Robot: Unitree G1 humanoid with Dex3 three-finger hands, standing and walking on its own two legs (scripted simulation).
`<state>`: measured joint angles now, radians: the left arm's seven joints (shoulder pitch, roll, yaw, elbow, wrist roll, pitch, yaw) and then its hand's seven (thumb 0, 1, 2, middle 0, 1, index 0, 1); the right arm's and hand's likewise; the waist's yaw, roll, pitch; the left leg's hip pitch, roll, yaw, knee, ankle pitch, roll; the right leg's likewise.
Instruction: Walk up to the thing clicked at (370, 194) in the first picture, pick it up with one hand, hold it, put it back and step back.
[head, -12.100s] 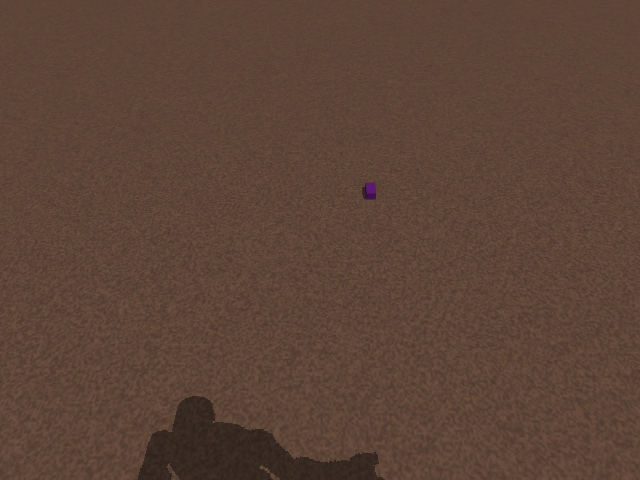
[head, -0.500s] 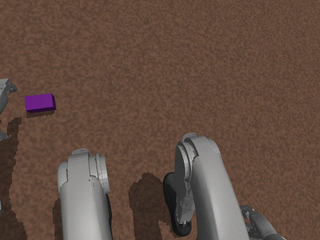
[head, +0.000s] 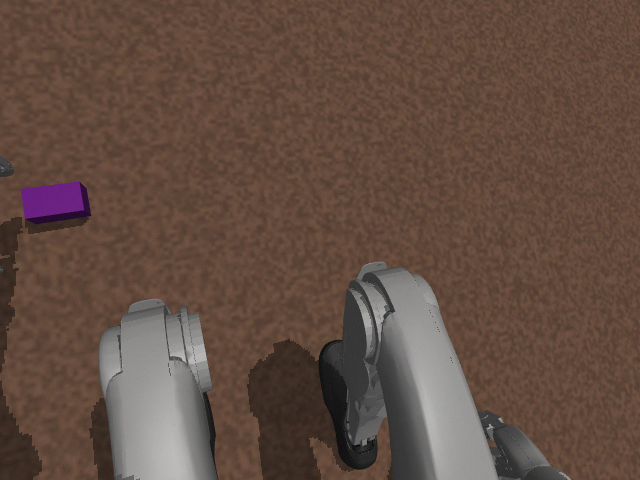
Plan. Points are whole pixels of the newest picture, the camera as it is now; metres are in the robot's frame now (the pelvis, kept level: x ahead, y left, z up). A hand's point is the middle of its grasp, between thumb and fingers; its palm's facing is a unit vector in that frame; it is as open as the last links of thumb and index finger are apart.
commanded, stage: rise first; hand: left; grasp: from above
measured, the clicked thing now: (57, 203) +0.48 +0.32 -0.30
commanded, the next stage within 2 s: approach in 1.48 s
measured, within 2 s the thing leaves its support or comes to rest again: neither
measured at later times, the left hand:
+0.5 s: hand out of the picture +0.43 +0.35 -0.19, palm faces -0.46 -0.10 -0.88, open 13.2 cm
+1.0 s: hand out of the picture +0.43 +0.35 -0.19, palm faces -0.46 -0.10 -0.88, open 13.1 cm
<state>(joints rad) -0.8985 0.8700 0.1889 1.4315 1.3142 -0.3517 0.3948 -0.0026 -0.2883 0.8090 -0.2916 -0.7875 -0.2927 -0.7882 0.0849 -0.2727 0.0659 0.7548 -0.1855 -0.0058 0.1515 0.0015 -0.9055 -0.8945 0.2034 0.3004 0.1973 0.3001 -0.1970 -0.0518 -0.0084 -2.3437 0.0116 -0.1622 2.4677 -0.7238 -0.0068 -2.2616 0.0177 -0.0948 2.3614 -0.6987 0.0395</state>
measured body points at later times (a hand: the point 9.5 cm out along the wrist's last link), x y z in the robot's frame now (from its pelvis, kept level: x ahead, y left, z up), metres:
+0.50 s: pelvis +0.00 +0.00 +0.00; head +0.25 +0.10 +0.36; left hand +0.45 +0.35 -0.14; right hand +0.06 -0.27 -0.10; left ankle +0.06 +0.13 -0.28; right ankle +0.10 -0.12 -0.28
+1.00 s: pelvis -0.01 +0.00 +0.00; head +0.24 +0.10 +0.36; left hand +0.45 +0.35 -0.14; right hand +0.06 -0.27 -0.10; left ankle +0.06 +0.13 -0.28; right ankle +0.10 -0.12 -0.28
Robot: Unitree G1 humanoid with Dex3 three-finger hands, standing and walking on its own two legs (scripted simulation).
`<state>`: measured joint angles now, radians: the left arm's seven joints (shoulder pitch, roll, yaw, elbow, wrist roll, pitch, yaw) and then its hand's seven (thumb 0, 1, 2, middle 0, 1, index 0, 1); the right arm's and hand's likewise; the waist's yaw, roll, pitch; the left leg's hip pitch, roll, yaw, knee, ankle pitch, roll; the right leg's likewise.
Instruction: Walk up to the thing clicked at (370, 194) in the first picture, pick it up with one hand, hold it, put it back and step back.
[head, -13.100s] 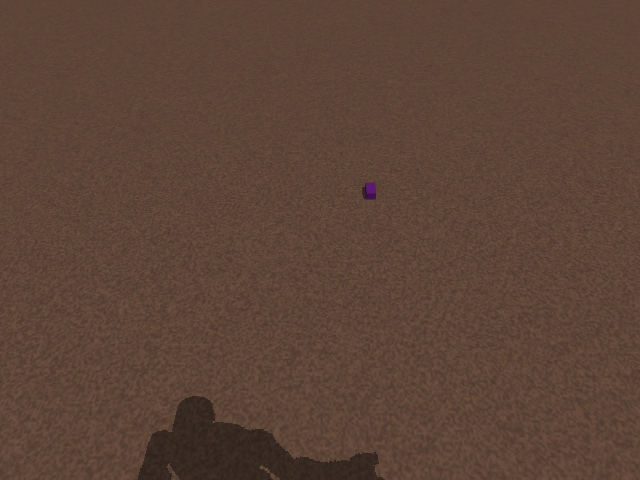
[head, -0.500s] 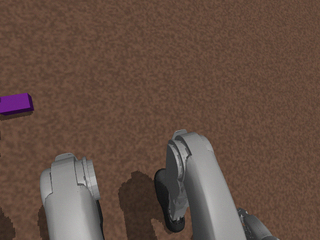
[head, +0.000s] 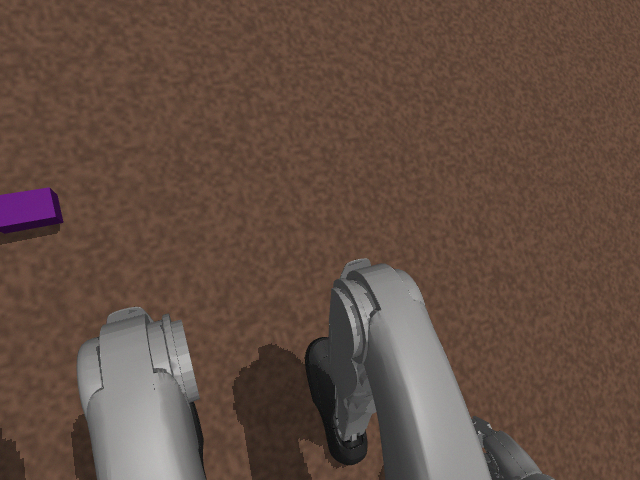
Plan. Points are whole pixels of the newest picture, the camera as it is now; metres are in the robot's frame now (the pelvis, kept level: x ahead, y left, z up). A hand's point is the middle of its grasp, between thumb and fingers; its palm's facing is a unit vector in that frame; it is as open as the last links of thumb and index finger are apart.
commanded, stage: rise first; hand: left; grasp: from above
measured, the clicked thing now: (26, 210) +0.48 +0.32 -0.30
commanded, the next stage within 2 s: approach in 0.48 s
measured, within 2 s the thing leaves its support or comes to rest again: neither
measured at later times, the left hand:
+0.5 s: hand out of the picture +0.43 +0.35 -0.18, palm faces -0.47 -0.10 -0.88, open 12.7 cm
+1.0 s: hand (14, 175) +0.49 +0.29 -0.17, palm faces -0.43 -0.08 -0.90, open 12.6 cm
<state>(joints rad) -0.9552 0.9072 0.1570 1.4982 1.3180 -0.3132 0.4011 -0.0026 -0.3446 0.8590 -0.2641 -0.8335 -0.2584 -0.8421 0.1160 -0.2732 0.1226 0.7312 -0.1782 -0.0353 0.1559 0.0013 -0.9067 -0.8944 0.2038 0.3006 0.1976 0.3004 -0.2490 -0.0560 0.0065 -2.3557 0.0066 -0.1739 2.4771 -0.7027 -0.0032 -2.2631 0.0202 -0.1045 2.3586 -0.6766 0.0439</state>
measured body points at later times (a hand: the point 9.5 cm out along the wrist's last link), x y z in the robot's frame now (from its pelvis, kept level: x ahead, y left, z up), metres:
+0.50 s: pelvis +0.00 +0.00 +0.00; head +0.24 +0.10 +0.37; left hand +0.45 +0.36 -0.13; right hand +0.07 -0.27 -0.09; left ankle +0.07 +0.13 -0.28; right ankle +0.10 -0.12 -0.28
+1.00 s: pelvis +0.00 +0.00 +0.01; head +0.25 +0.09 +0.37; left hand +0.50 +0.29 -0.12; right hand +0.05 -0.27 -0.08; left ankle +0.07 +0.13 -0.28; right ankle +0.10 -0.12 -0.28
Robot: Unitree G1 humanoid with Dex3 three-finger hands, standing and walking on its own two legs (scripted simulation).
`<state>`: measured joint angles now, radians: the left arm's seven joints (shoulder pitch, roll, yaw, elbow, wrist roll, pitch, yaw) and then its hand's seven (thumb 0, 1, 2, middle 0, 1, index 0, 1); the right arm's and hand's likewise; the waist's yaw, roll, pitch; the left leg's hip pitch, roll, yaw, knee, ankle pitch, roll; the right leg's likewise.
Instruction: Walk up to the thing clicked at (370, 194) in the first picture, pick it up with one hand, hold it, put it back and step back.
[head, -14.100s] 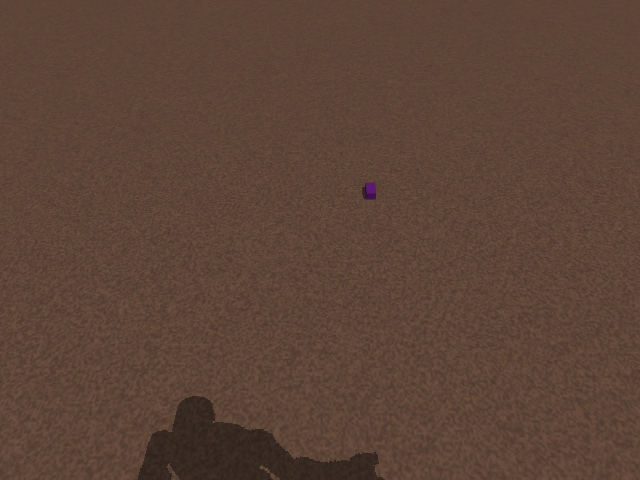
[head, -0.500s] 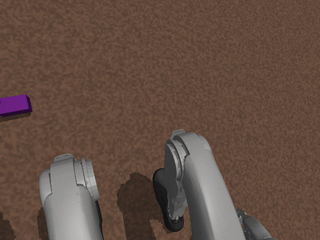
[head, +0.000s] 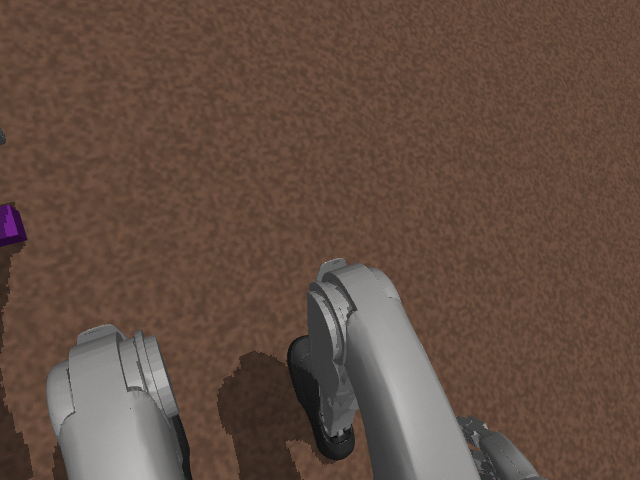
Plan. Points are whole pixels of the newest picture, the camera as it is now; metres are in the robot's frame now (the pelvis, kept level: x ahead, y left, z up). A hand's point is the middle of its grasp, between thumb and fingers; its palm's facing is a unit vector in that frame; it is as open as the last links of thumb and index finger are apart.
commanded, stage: approach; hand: left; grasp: from above
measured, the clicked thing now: out of the picture +0.48 +0.32 -0.30
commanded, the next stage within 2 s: close in in 0.34 s
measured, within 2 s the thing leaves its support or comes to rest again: neither
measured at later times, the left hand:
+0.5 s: hand out of the picture +0.47 +0.34 -0.18, palm faces -0.47 -0.09 -0.88, open 12.2 cm
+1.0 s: hand out of the picture +0.47 +0.31 -0.23, palm faces -0.48 -0.11 -0.87, open 12.3 cm
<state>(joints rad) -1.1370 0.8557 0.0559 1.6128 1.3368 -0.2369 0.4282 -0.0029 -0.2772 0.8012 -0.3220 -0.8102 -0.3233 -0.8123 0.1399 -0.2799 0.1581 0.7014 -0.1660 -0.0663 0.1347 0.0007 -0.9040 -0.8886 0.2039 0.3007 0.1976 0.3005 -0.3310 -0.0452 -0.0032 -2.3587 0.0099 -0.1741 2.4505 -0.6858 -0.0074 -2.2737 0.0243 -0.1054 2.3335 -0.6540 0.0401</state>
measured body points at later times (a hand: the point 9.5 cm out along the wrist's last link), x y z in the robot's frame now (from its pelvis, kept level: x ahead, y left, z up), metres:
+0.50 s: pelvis +0.00 +0.00 -0.01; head +0.26 +0.11 +0.35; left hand +0.49 +0.34 -0.13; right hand +0.06 -0.27 -0.09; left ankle +0.07 +0.13 -0.29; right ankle +0.11 -0.12 -0.29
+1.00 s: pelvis +0.00 +0.00 -0.01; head +0.27 +0.11 +0.33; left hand +0.49 +0.31 -0.18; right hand +0.03 -0.25 -0.08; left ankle +0.07 +0.13 -0.29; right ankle +0.11 -0.12 -0.29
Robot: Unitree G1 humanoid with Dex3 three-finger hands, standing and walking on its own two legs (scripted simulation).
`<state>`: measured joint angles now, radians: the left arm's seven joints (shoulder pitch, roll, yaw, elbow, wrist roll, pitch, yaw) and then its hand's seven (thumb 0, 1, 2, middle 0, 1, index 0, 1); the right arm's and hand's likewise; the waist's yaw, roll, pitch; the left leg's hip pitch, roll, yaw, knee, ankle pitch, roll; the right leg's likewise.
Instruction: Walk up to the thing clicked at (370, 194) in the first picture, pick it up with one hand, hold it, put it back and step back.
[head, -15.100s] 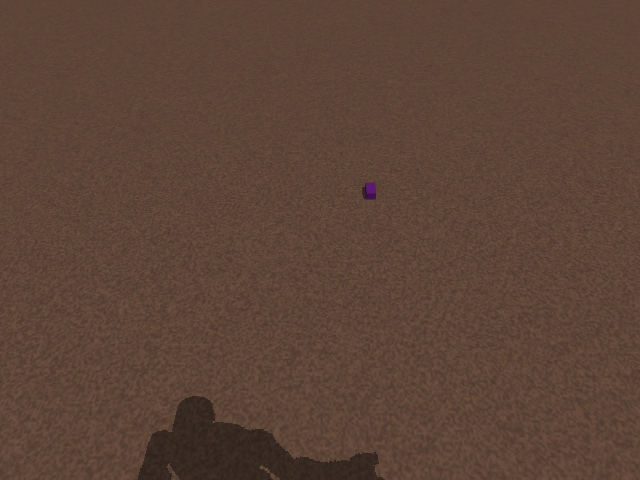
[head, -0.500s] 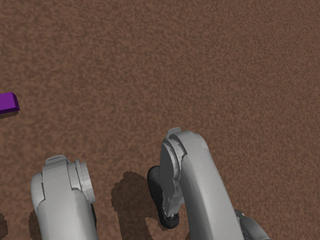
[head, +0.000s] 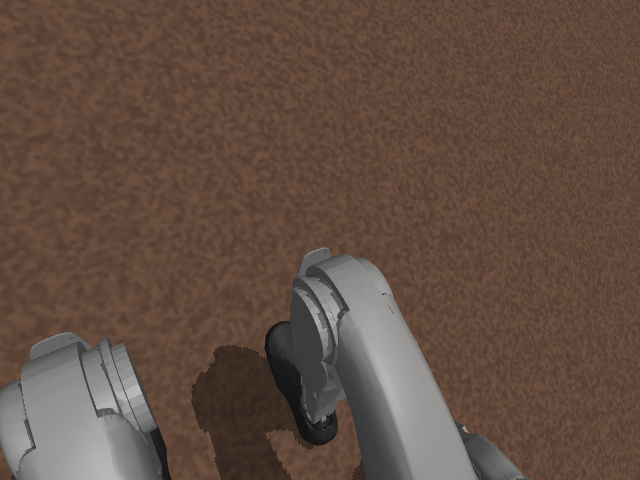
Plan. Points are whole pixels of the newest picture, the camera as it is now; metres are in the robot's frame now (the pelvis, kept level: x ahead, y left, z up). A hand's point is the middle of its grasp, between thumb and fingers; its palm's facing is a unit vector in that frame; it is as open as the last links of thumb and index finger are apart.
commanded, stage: rest palm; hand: left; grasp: from above
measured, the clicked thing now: out of the picture +0.47 +0.34 -0.29
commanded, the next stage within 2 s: close in 1.10 s
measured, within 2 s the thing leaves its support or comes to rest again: neither
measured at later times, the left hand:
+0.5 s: hand out of the picture +0.46 +0.33 -0.25, palm faces -0.46 -0.15 -0.87, open 12.3 cm
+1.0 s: hand out of the picture +0.46 +0.33 -0.27, palm faces -0.46 -0.14 -0.88, open 12.3 cm
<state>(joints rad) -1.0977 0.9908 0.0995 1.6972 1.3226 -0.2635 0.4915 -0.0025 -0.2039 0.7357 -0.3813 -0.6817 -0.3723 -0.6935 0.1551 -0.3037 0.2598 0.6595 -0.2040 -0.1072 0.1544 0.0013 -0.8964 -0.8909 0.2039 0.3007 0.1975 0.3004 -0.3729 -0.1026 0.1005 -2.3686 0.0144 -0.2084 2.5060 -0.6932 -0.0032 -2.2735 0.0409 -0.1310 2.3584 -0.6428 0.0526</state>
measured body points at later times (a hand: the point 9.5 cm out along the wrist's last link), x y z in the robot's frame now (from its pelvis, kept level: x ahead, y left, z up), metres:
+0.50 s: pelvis +0.01 +0.01 -0.01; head +0.28 +0.13 +0.32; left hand +0.48 +0.34 -0.20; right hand +0.07 -0.25 -0.06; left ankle +0.07 +0.13 -0.27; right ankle +0.11 -0.12 -0.27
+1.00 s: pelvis +0.00 +0.01 -0.01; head +0.29 +0.14 +0.31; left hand +0.48 +0.33 -0.22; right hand +0.06 -0.25 -0.06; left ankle +0.07 +0.13 -0.27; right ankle +0.11 -0.12 -0.27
